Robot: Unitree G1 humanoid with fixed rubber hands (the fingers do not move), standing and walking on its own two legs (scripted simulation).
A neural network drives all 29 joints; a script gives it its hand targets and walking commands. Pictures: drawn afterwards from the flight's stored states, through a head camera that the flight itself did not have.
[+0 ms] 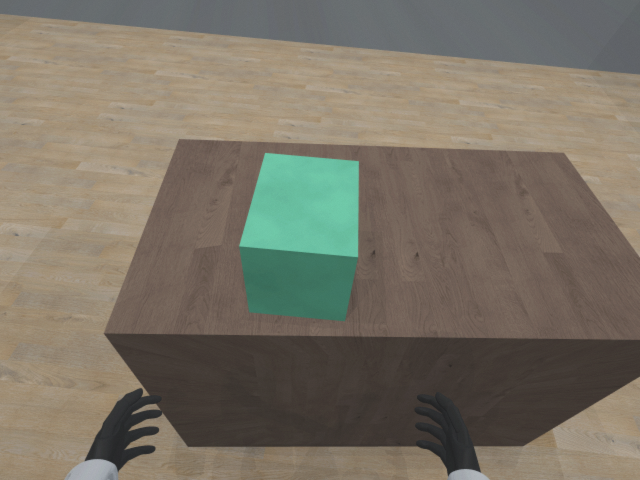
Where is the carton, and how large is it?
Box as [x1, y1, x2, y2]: [239, 153, 358, 320]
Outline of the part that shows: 265,153 239,245 249,311 344,320 357,259 358,161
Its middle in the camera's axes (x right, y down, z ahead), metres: -0.02 +0.00 +0.65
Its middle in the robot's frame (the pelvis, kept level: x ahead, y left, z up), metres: +0.49 +0.04 -0.02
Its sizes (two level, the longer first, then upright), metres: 0.210 0.160 0.170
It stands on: a pedestal, 0.67 m high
